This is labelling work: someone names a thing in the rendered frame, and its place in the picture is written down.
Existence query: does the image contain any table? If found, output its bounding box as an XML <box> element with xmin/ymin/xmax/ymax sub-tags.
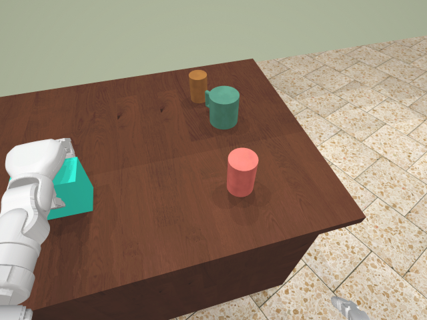
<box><xmin>0</xmin><ymin>59</ymin><xmax>366</xmax><ymax>320</ymax></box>

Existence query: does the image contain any left robot upper arm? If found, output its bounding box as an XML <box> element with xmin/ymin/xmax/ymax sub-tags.
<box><xmin>0</xmin><ymin>305</ymin><xmax>33</xmax><ymax>320</ymax></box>

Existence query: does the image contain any left robot hand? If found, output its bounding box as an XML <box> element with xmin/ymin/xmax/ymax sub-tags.
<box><xmin>5</xmin><ymin>138</ymin><xmax>75</xmax><ymax>209</ymax></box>

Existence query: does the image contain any robot left forearm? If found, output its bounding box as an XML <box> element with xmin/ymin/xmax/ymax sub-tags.
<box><xmin>0</xmin><ymin>173</ymin><xmax>54</xmax><ymax>305</ymax></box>

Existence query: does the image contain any right robot hand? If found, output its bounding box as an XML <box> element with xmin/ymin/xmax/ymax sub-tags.
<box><xmin>331</xmin><ymin>296</ymin><xmax>371</xmax><ymax>320</ymax></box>

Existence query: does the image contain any sponge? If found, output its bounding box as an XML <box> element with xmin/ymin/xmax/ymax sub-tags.
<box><xmin>10</xmin><ymin>157</ymin><xmax>93</xmax><ymax>220</ymax></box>

